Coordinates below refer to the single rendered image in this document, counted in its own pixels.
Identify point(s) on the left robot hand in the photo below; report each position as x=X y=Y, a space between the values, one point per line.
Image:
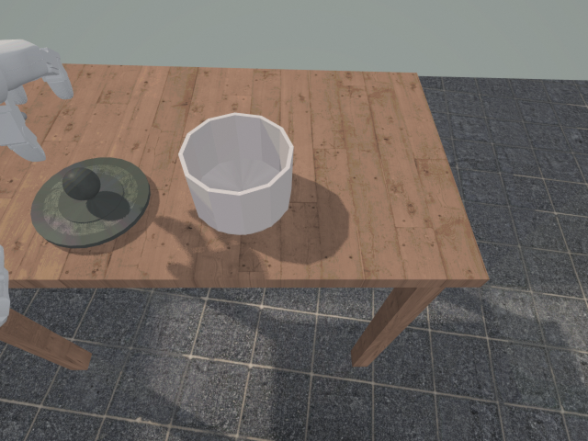
x=22 y=62

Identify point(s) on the lid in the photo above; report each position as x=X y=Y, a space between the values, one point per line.
x=122 y=199

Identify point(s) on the knob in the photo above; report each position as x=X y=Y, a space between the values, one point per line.
x=81 y=183

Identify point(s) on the pot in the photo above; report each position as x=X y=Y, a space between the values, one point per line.
x=238 y=169

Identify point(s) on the table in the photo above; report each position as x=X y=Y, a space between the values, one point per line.
x=373 y=202

